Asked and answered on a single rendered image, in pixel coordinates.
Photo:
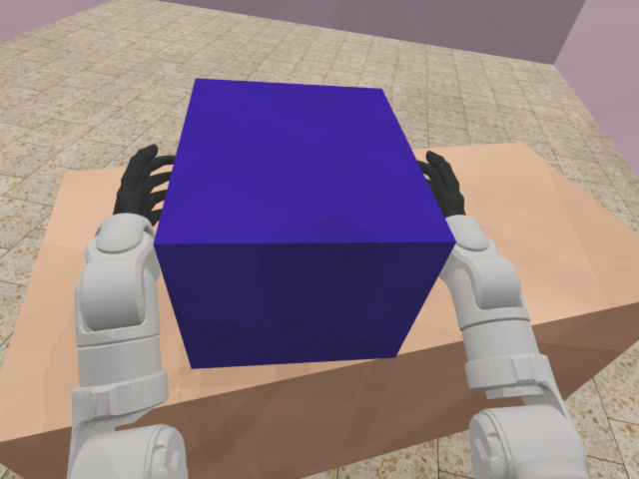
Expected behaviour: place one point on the right robot upper arm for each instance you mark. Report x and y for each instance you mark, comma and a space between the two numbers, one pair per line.
525, 442

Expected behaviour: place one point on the carton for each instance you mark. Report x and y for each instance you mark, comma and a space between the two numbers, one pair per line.
297, 226

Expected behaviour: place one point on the right robot hand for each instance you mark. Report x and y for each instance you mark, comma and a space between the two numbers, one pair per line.
444, 184

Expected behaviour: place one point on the robot right forearm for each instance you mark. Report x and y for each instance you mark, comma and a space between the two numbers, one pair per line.
502, 353

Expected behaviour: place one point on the left robot hand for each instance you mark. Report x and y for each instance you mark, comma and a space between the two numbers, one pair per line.
134, 195

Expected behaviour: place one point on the pedestal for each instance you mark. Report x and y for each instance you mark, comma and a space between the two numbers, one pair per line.
578, 267

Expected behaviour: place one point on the left robot upper arm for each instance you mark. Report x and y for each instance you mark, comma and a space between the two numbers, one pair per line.
149, 452

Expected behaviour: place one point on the robot left forearm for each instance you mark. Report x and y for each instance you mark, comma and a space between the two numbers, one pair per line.
116, 312

